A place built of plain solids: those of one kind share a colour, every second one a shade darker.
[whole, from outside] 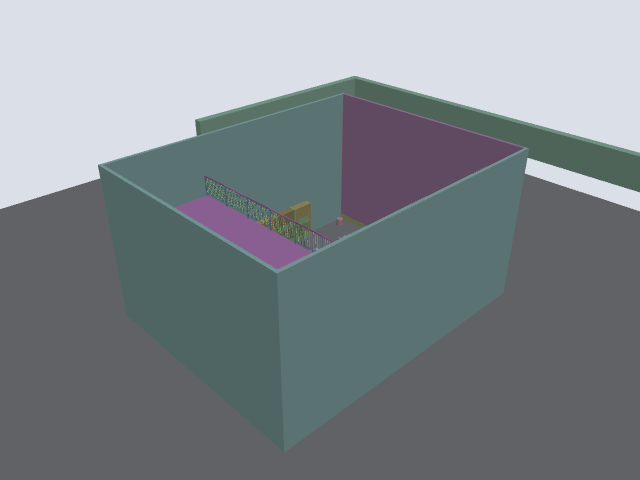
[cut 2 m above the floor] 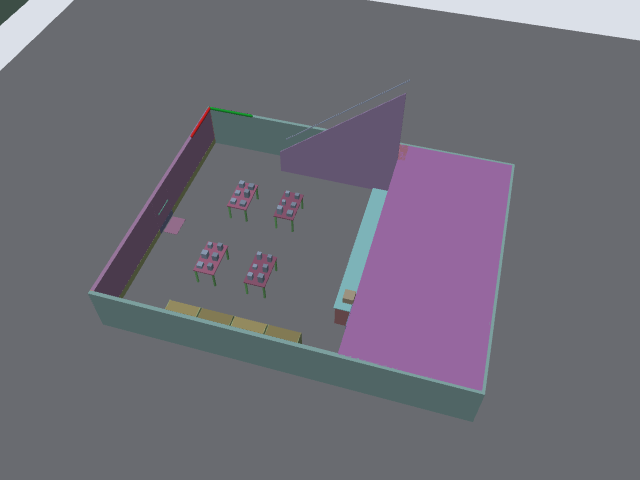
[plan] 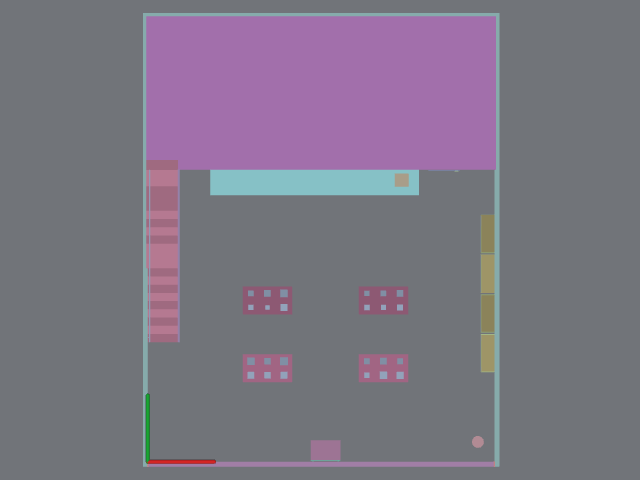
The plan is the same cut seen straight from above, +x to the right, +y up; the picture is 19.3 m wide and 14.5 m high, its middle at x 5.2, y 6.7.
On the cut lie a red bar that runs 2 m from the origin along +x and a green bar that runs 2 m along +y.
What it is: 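A pottery with its shop at street level behind a glazed front, one room two levels high, with a raised rear level reached by one straight flight, fitted out in the 1990s to 2020s; 10.5 x 13.4 m, 7.28 m high throughout; its front glazed onto the street; the raised level 4.42 m over the floor, over the rear 4.6 m, open to the hall behind a guard 1.0 m high along its edge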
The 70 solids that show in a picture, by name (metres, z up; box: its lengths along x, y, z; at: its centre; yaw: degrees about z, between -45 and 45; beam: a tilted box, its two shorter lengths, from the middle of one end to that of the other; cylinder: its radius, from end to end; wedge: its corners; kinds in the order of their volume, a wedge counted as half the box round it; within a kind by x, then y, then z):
{
 "upper_1": {"box": [10.57, 4.64, 4.47], "at": [5.24, 11.14, 2.19]},
 "street_hedge_1": {"box": [39.8, 0.6, 2.25], "at": [5.24, -16.3, 1.07]},
 "street_hedge_2": {"box": [0.6, 15.85, 2.25], "at": [24.84, -8.07, 1.07]},
 "wall_1": {"box": [0.15, 13.71, 7.33], "at": [-0.07, 6.71, 3.62]},
 "wall_2": {"box": [10.77, 0.15, 7.33], "at": [5.24, 13.48, 3.62]},
 "wall_3": {"box": [0.15, 13.71, 7.33], "at": [10.54, 6.71, 3.62]},
 "stair_step_1": {"box": [0.96, 0.5, 0.24], "at": [0.43, 3.86, 0.07]},
 "stair_step_2": {"box": [0.96, 0.5, 0.44], "at": [0.43, 4.11, 0.17]},
 "stair_step_3": {"box": [0.96, 0.5, 0.64], "at": [0.43, 4.36, 0.27]},
 "stair_step_4": {"box": [0.96, 0.5, 0.84], "at": [0.43, 4.6, 0.37]},
 "stair_step_5": {"box": [0.96, 0.5, 1.05], "at": [0.43, 4.85, 0.47]},
 "stair_step_6": {"box": [0.96, 0.5, 1.25], "at": [0.43, 5.1, 0.57]},
 "stair_step_7": {"box": [0.96, 0.5, 1.45], "at": [0.43, 5.35, 0.67]},
 "stair_step_8": {"box": [0.96, 0.5, 1.65], "at": [0.43, 5.6, 0.78]},
 "stair_step_9": {"box": [0.96, 0.5, 1.85], "at": [0.43, 5.84, 0.88]},
 "stair_step_10": {"box": [0.96, 0.5, 2.05], "at": [0.43, 6.09, 0.98]},
 "stair_step_11": {"box": [0.96, 0.5, 2.46], "at": [0.43, 6.59, 1.18]},
 "stair_step_12": {"box": [0.96, 0.5, 2.66], "at": [0.43, 6.84, 1.28]},
 "stair_step_13": {"box": [0.96, 0.5, 2.86], "at": [0.43, 7.08, 1.38]},
 "stair_step_14": {"box": [0.96, 0.5, 3.06], "at": [0.43, 7.33, 1.48]},
 "stair_step_15": {"box": [0.96, 0.5, 3.26], "at": [0.43, 7.58, 1.58]},
 "stair_step_16": {"box": [0.96, 0.5, 3.46], "at": [0.43, 7.83, 1.68]},
 "stair_step_17": {"box": [0.96, 0.5, 3.87], "at": [0.43, 8.32, 1.88]},
 "stair_step_18": {"box": [0.96, 0.5, 4.07], "at": [0.43, 8.57, 1.98]},
 "stair_step_19": {"box": [0.96, 0.55, 4.27], "at": [0.43, 8.85, 2.09]},
 "window_wall_1": {"box": [4.77, 0.15, 7.33], "at": [2.38, -0.07, 3.62]},
 "window_wall_2": {"box": [1.2, 0.15, 7.33], "at": [5.37, -0.07, 3.62]},
 "window_wall_3": {"box": [4.5, 0.15, 7.33], "at": [8.22, -0.07, 3.62]},
 "counter_1": {"box": [6.27, 0.7, 1.05], "at": [5.04, 8.46, 0.47]},
 "shelves_body_1": {"box": [0.4, 1.16, 2.1], "at": [10.27, 3.28, 1.0]},
 "shelves_body_2": {"box": [0.4, 1.16, 2.1], "at": [10.27, 4.48, 1.0]},
 "shelves_body_3": {"box": [0.4, 1.16, 2.1], "at": [10.27, 5.68, 1.0]},
 "shelves_body_4": {"box": [0.4, 1.16, 2.1], "at": [10.27, 6.88, 1.0]},
 "stair_guard_1": {"wedge": [[0.9, 3.61, -0.02], [0.9, 3.61, 1.14], [0.9, 8.83, -0.02], [0.9, 8.83, 5.38], [0.96, 3.61, -0.02], [0.96, 3.61, 1.14], [0.96, 8.83, -0.02], [0.96, 8.83, 5.38]]},
 "stair_wall_rail_1": {"wedge": [[0.04, 3.61, 1.09], [0.04, 3.61, 1.15], [0.04, 8.82, 5.33], [0.04, 8.82, 5.38], [0.07, 3.61, 1.09], [0.07, 3.61, 1.15], [0.07, 8.82, 5.33], [0.07, 8.82, 5.38]]},
 "shelves_goods_1": {"box": [0.41, 0.79, 0.31], "at": [10.27, 3.27, 1.25]},
 "shelves_goods_2": {"box": [0.41, 0.95, 0.39], "at": [10.27, 3.28, 0.8]},
 "shelves_goods_3": {"box": [0.41, 0.96, 0.34], "at": [10.27, 4.51, 1.26]},
 "top_1": {"box": [1.5, 0.85, 0.05], "at": [3.61, 2.83, 0.78]},
 "top_2": {"box": [1.5, 0.85, 0.05], "at": [3.61, 4.88, 0.78]},
 "top_3": {"box": [1.5, 0.85, 0.05], "at": [7.12, 2.83, 0.78]},
 "top_4": {"box": [1.5, 0.85, 0.05], "at": [7.12, 4.88, 0.78]},
 "counter_top_1": {"box": [6.31, 0.78, 0.04], "at": [5.04, 8.44, 1.02]},
 "pot_1": {"box": [0.21, 0.21, 0.24], "at": [3.11, 2.61, 0.92]},
 "pot_2": {"box": [0.23, 0.23, 0.19], "at": [3.11, 3.04, 0.9]},
 "pot_3": {"box": [0.2, 0.2, 0.15], "at": [3.61, 2.61, 0.88]},
 "pot_4": {"box": [0.2, 0.2, 0.33], "at": [3.61, 3.04, 0.96]},
 "pot_5": {"box": [0.21, 0.21, 0.14], "at": [3.61, 5.09, 0.87]},
 "pot_6": {"box": [0.22, 0.22, 0.17], "at": [4.11, 2.61, 0.88]},
 "pot_7": {"box": [0.24, 0.24, 0.15], "at": [4.11, 3.04, 0.88]},
 "pot_8": {"box": [0.21, 0.21, 0.33], "at": [4.11, 4.66, 0.96]},
 "pot_9": {"box": [0.23, 0.23, 0.17], "at": [4.11, 5.09, 0.88]},
 "pot_10": {"box": [0.18, 0.18, 0.3], "at": [6.62, 3.04, 0.95]},
 "pot_11": {"box": [0.17, 0.17, 0.32], "at": [6.62, 4.66, 0.96]},
 "pot_12": {"box": [0.16, 0.16, 0.3], "at": [6.62, 5.09, 0.95]},
 "pot_13": {"box": [0.23, 0.23, 0.28], "at": [7.12, 2.61, 0.94]},
 "pot_14": {"box": [0.21, 0.21, 0.28], "at": [7.12, 3.04, 0.94]},
 "pot_15": {"box": [0.17, 0.17, 0.3], "at": [7.12, 5.09, 0.95]},
 "pot_16": {"box": [0.22, 0.22, 0.17], "at": [7.62, 2.61, 0.88]},
 "pot_17": {"box": [0.18, 0.18, 0.26], "at": [7.62, 3.04, 0.93]},
 "pot_18": {"box": [0.19, 0.19, 0.27], "at": [7.62, 4.66, 0.93]},
 "pot_19": {"box": [0.2, 0.2, 0.34], "at": [7.62, 5.09, 0.97]},
 "stallriser_1": {"box": [4.77, 0.05, 0.35], "at": [2.38, -0.02, 0.12]},
 "stallriser_2": {"box": [4.5, 0.05, 0.35], "at": [8.22, -0.02, 0.12]},
 "till_1": {"box": [0.42, 0.4, 0.28], "at": [7.67, 8.51, 1.18]},
 "plant_pot_1": {"cylinder": 0.18, "from": [9.97, 0.6, 0.0], "to": [9.97, 0.6, 0.38]},
 "door_mat_1": {"box": [0.9, 0.6, 0.07], "at": [5.37, 0.35, -0.02]},
 "street_door_kick_1": {"box": [1.2, 0.05, 0.35], "at": [5.37, -0.02, 0.12]},
 "upper_guard_rail_1": {"box": [1.51, 0.044, 0.044], "at": [3.63, 8.85, 5.4]},
 "upper_guard_rail_2": {"box": [1.51, 0.044, 0.044], "at": [5.14, 8.85, 5.4]}
}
